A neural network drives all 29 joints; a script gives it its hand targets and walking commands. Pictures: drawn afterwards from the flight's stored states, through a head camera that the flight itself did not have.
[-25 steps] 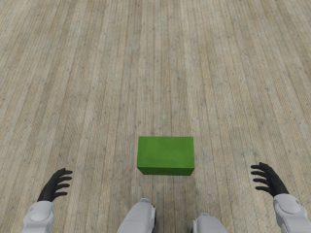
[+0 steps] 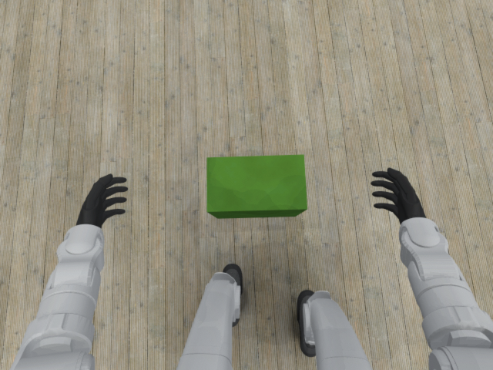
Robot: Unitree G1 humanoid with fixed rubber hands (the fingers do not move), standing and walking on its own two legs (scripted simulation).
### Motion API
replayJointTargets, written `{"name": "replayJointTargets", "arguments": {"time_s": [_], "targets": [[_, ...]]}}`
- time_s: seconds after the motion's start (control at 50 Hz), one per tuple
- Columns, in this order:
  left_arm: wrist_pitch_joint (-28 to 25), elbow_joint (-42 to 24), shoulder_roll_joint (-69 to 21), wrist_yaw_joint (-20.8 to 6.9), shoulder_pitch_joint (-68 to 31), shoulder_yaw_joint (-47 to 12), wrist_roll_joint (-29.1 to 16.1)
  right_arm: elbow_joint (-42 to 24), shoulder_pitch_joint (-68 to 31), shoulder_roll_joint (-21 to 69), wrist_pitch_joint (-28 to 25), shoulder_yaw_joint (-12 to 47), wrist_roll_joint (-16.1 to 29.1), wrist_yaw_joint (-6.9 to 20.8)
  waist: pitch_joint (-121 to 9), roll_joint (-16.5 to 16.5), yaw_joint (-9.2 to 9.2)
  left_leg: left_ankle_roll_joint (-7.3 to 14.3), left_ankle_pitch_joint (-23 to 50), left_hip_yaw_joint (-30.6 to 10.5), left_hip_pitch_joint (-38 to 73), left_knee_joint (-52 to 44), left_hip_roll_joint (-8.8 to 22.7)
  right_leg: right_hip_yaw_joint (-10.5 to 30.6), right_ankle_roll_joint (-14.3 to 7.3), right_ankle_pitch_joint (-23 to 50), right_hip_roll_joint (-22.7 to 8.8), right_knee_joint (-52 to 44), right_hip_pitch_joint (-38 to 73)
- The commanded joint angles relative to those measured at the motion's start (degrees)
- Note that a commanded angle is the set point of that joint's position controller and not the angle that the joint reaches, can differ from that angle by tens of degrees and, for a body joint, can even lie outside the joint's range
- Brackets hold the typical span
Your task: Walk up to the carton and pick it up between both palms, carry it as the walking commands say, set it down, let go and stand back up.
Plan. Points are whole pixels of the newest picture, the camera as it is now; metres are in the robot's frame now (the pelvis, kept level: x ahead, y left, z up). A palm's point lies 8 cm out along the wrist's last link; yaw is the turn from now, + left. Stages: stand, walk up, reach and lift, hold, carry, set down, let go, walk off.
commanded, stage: reach and lift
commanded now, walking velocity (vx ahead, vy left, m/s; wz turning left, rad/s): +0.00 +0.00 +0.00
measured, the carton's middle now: (256, 190) +0.46 +0.02 -0.58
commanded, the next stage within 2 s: none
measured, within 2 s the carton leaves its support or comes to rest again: neither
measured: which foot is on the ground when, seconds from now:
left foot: down 0.00-1.00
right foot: down 0.00-1.00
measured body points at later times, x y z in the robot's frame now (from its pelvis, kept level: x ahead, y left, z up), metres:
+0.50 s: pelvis -0.02 -0.02 -0.03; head +0.30 +0.01 +0.28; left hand +0.45 +0.25 -0.19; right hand +0.49 -0.20 -0.17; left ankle +0.07 +0.11 -0.67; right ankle -0.01 -0.16 -0.67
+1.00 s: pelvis -0.02 -0.01 -0.10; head +0.34 +0.01 +0.18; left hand +0.45 +0.25 -0.30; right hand +0.48 -0.21 -0.28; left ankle +0.07 +0.11 -0.67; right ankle -0.01 -0.16 -0.67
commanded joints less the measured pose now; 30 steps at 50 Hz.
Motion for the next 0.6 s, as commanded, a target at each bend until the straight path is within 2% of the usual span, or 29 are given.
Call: {"name": "replayJointTargets", "arguments": {"time_s": [0.0, 0.02, 0.06, 0.08, 0.1, 0.12, 0.14, 0.16, 0.18, 0.2, 0.22, 0.24, 0.26, 0.28, 0.3, 0.32, 0.34, 0.36, 0.38, 0.4, 0.42, 0.44, 0.46, 0.48, 0.5, 0.52, 0.54, 0.56, 0.58], "targets": [[1.21, -7.92, 2.96, 2.73, -26.48, 3.06, -8.52, -12.28, -28.11, -19.91, 0.14, -9.8, 2.87, 1.55, -48.83, -4.52, -3.39, -2.28, 20.65, -1.33, 30.74, 2.84, 0.93, -0.5, -1.38, 10.76, 4.48, 2.6, -11.37], [1.8, -6.24, 2.47, 2.69, -27.0, 3.41, -9.47, -12.61, -27.62, -18.82, 0.37, -9.35, 3.34, 1.68, -50.15, -7.29, -4.12, -2.01, 19.4, -0.68, 27.38, 3.23, 0.64, -0.03, -1.5, 12.52, 4.24, 2.26, -9.14], [3.57, -1.3, 2.34, 2.7, -30.98, 4.42, -9.02, -9.61, -33.61, -17.85, 2.4, -6.81, 3.15, 2.08, -44.8, -10.06, -2.09, -1.72, 9.7, 0.75, 21.36, 2.2, 0.22, -0.33, -0.68, 5.12, 3.59, 3.16, -10.06], [4.69, 1.04, 3.17, 2.2, -31.32, 5.1, -8.05, -9.07, -35.45, -17.14, 3.13, -6.71, 3.8, 2.11, -43.61, -8.97, -0.5, -1.78, 7.54, 1.04, 21.23, 1.67, 0.43, -0.31, -0.57, 3.39, 3.11, 2.87, -11.26], [5.92, 2.72, 2.79, 1.67, -35.33, 3.15, -8.63, -5.55, -36.74, -15.81, 4.8, -6.36, 5.05, 2.39, -42.57, -6.49, -1.64, -1.6, 4.18, 0.79, 19.25, 1.92, 0.7, -0.27, -1.04, 0.54, 3.08, 3.48, -12.86], [7.39, 5.78, 4.51, 1.74, -35.92, 4.44, -7.38, -5.14, -39.35, -16.41, 5.91, -6.52, 5.36, 2.67, -43.85, -6.85, -0.51, -2.03, 0.75, 1.18, 19.06, 2.22, 0.41, -1.08, -0.65, -1.81, 3.16, 3.5, -13.14], [8.35, 6.47, 4.69, 1.39, -39.86, 3.71, -6.44, -2.14, -40.54, -14.96, 7.27, -5.43, 6.24, 2.79, -42.55, -5.41, -0.95, -2.08, -0.91, 2.1, 18.45, 3.2, 0.31, -1.23, -0.6, -3.01, 3.05, 3.91, -13.69], [9.31, 10.44, 6.9, 1.12, -40.11, 6.29, -4.4, -0.63, -41.73, -12.76, 8.61, -4.63, 6.81, 2.89, -40.12, -5.15, 1.56, -1.76, -1.99, 2.74, 16.57, 3.01, 0.02, -0.86, 0.02, -4.33, 2.92, 3.61, -15.07], [10.29, 13.63, 7.13, 1.01, -38.98, 6.93, -1.95, 4.17, -42.03, -12.18, 9.66, -4.26, 7.22, 3.46, -37.39, -2.69, 3.9, -2.12, -2.92, 3.9, 16.33, 2.89, -0.36, -1.48, 0.06, -6.16, 2.96, 3.68, -16.49], [10.94, 12.87, 8.56, 0.35, -43.96, 7.16, -0.55, 7.25, -42.02, -10.9, 11.13, -4.87, 7.34, 3.8, -38.58, -1.0, 2.79, -2.35, -3.89, 4.0, 16.04, 3.43, -0.4, -1.66, 0.21, -5.95, 3.23, 3.81, -17.65], [10.95, 14.62, 9.68, 0.09, -44.75, 8.3, 1.04, 10.2, -43.04, -10.38, 11.8, -5.14, 7.09, 3.81, -37.44, -0.92, 3.66, -2.44, -5.26, 4.77, 14.28, 4.54, -0.43, -1.5, 0.47, -6.43, 3.46, 4.85, -18.27], [11.1, 11.86, 9.96, -0.6, -48.2, 8.05, 2.26, 14.76, -41.82, -9.41, 12.73, -6.42, 7.27, 4.45, -35.99, 2.54, 2.93, -2.25, -5.24, 5.81, 14.4, 4.28, -0.59, -1.54, 0.05, -6.13, 3.64, 4.63, -19.53], [10.58, 13.32, 11.39, -1.17, -48.97, 9.73, 4.89, 15.0, -42.72, -8.58, 12.62, -7.66, 6.26, 4.07, -36.61, 1.89, 3.36, -2.12, -3.44, 6.87, 12.22, 6.4, -0.73, -0.84, 0.33, -4.73, 3.61, 5.19, -19.35], [9.27, 10.59, 10.99, -1.39, -52.15, 10.48, 4.71, 14.59, -43.3, -7.75, 12.36, -9.29, 5.12, 3.32, -39.78, 0.92, 1.74, -1.42, -2.16, 6.59, 12.81, 7.18, -0.48, 0.24, 0.4, -2.83, 3.91, 4.39, -17.39], [8.31, 8.02, 11.85, -1.51, -51.93, 10.32, 6.42, 15.27, -39.05, -6.1, 11.77, -10.63, 3.99, 3.1, -41.41, 2.51, 0.84, -0.63, 1.08, 6.37, 16.2, 7.09, -0.55, -0.33, 0.6, 0.96, 4.06, 4.9, -17.81], [7.34, 7.3, 11.62, -1.9, -52.07, 10.27, 7.1, 16.02, -39.35, -5.72, 11.39, -11.86, 3.36, 2.78, -41.4, 4.03, 1.81, -1.26, 5.0, 6.91, 15.44, 7.33, -0.57, 0.53, 0.39, 4.5, 4.32, 4.14, -19.4], [6.09, 4.54, 8.69, -2.2, -53.46, 7.97, 4.04, 14.96, -38.21, -6.2, 10.1, -12.56, 2.36, 2.26, -47.0, 4.91, -1.35, -1.03, 10.91, 6.0, 19.86, 8.44, -0.85, -0.03, 0.23, 9.3, 4.78, 4.98, -18.03], [4.45, 1.86, 11.41, -2.4, -52.89, 9.81, 4.25, 9.5, -38.96, -6.6, 8.71, -12.79, 2.14, 1.03, -54.12, 4.86, -0.26, -0.4, 20.0, 6.12, 23.11, 10.36, -0.91, 0.61, 0.36, 17.01, 4.97, 4.82, -15.69], [3.0, -0.89, 10.31, -2.88, -54.41, 9.48, 2.56, 8.6, -38.92, -5.46, 7.77, -13.12, 1.55, 0.14, -60.44, 4.4, -1.1, -0.43, 26.64, 5.62, 21.42, 12.17, -1.32, 1.35, -0.15, 24.9, 4.98, 5.66, -12.79], [2.69, -2.1, 10.16, -2.99, -53.43, 8.4, 0.63, 7.15, -38.52, -4.96, 7.35, -13.21, 2.18, -0.04, -63.4, 3.44, -2.17, -0.06, 34.47, 4.4, 24.25, 12.8, -1.47, 0.88, 0.33, 31.03, 4.91, 6.54, -13.02], [1.76, -0.66, 8.55, -2.82, -50.85, 9.46, 0.15, 3.78, -38.62, -5.78, 5.59, -14.66, 1.78, -0.85, -66.58, 3.45, -2.51, 0.3, 42.1, 3.18, 27.42, 14.36, -1.51, 1.23, 0.65, 35.62, 4.73, 6.12, -17.05], [0.24, -5.22, 10.97, -2.54, -51.61, 11.72, 0.27, -2.65, -41.47, -7.65, 3.9, -15.13, 1.56, -1.66, -75.0, 3.13, -0.63, 0.39, 45.59, 3.47, 26.84, 15.47, -1.89, 1.94, 0.02, 40.67, 4.5, 7.58, -13.06], [0.04, -2.84, 10.23, -2.23, -50.43, 11.15, -0.61, -2.44, -40.85, -9.54, 3.06, -15.83, 1.53, -2.73, -76.29, 4.02, -1.78, 0.04, 47.76, 2.82, 25.23, 15.4, -1.87, 1.57, 0.09, 45.14, 3.81, 7.83, -12.56], [0.14, -3.33, 11.15, -2.06, -49.4, 13.48, -1.97, -5.31, -42.09, -11.17, 2.57, -17.37, 1.21, -3.3, -80.28, 2.47, -1.73, 0.63, 55.13, 0.49, 31.45, 17.15, -1.42, 0.44, 1.1, 42.48, 4.12, 8.81, -19.95], [-0.44, -5.74, 9.64, -1.6, -48.82, 15.38, -3.68, -9.82, -44.67, -11.36, 0.95, -17.36, 2.56, -4.26, -85.57, 4.69, -0.13, 1.88, 62.73, -1.85, 40.0, 17.04, -0.62, 1.27, 1.73, 40.36, 3.64, 7.77, -26.61], [-0.31, -3.97, 7.84, -1.66, -47.42, 15.98, -4.54, -10.24, -46.13, -11.3, 0.37, -15.09, 4.05, -4.24, -85.66, 5.35, 1.6, 2.22, 63.46, -2.73, 43.64, 17.74, 0.17, 1.73, 1.89, 35.6, 3.15, 7.02, -34.3], [0.02, -2.73, 10.86, -1.2, -47.31, 16.72, -3.29, -11.18, -46.67, -12.09, 0.23, -12.64, 4.06, -3.93, -85.48, 0.6, 2.96, 1.73, 59.88, -2.56, 39.14, 17.05, -0.41, 1.54, 0.97, 38.7, 3.15, 8.2, -28.92], [0.09, -2.4, 7.48, -1.64, -45.93, 14.27, -5.86, -9.64, -44.03, -8.83, 0.45, -12.56, 5.12, -3.67, -81.81, 1.47, 1.0, 2.6, 61.26, -2.82, 37.19, 16.13, 0.22, 1.82, 1.2, 37.04, 2.71, 7.19, -33.44], [-0.37, -3.14, 8.55, -1.96, -47.36, 15.0, -5.55, -14.07, -47.55, -8.74, 0.07, -9.99, 6.13, -3.42, -85.36, -1.72, 2.33, 1.86, 53.29, -1.45, 29.58, 16.0, -0.6, 2.43, 0.54, 40.31, 2.52, 8.21, -25.94]]}}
